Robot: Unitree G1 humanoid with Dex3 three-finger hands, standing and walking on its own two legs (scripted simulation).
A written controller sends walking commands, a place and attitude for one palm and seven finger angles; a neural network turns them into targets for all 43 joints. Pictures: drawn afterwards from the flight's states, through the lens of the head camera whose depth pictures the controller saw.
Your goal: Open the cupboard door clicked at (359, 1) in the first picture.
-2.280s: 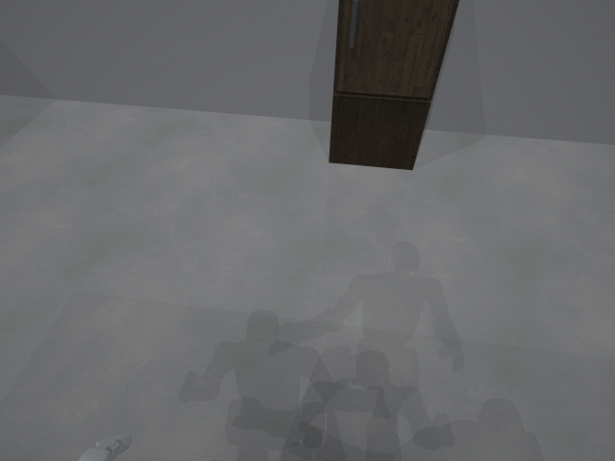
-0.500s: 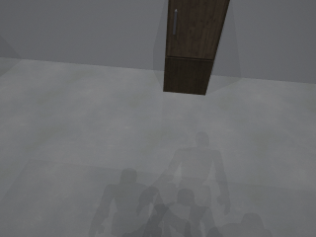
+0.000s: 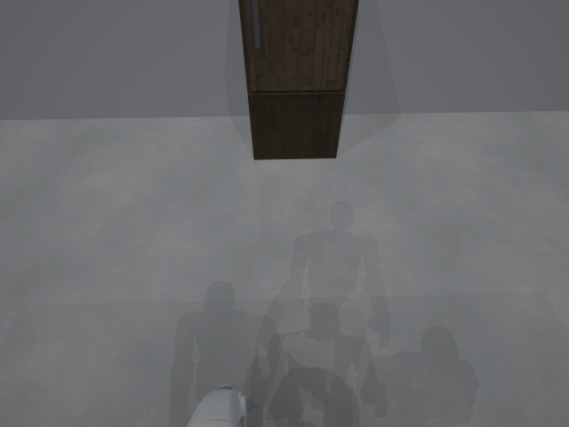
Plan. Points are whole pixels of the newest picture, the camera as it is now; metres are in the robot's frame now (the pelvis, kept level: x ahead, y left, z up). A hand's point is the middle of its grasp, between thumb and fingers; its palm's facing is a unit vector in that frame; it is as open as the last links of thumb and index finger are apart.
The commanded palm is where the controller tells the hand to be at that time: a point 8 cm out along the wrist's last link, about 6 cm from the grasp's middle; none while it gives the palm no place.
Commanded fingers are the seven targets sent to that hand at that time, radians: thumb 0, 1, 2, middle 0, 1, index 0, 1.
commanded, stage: walk to a spot facing it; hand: left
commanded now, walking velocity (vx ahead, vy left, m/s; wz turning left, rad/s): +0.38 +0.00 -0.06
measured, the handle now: (256, 21) +1.43 +0.20 -0.05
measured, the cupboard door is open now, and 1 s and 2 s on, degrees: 0 0 0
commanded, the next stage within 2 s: turn to face it in 1.06 s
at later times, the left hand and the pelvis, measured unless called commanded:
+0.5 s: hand (179, 324) +0.31 +0.23 -0.17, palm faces -0.03 -0.99 -0.15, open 7.4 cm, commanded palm none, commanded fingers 0.00 0.90 0.90 -0.20 -0.30 -0.20 -0.30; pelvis +0.24 +0.05 +0.00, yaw -4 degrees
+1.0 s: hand (231, 234) +0.53 +0.16 -0.17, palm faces -0.09 -0.97 -0.22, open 7.2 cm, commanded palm none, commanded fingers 0.00 0.90 0.90 -0.20 -0.30 -0.20 -0.30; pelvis +0.46 -0.02 +0.00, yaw -6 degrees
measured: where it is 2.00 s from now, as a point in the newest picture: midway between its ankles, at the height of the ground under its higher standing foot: (294, 288)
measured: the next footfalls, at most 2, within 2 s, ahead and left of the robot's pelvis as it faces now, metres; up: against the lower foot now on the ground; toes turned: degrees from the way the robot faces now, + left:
left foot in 0.16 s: +0.25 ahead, +0.13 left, +0.00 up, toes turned +7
right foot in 0.74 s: +0.48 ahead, -0.12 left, +0.00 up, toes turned -16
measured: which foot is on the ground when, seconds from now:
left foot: up 0.00-0.14, down 0.16-0.76, up 0.78-1.00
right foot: down 0.00-0.16, up 0.18-0.72, down 0.74-1.00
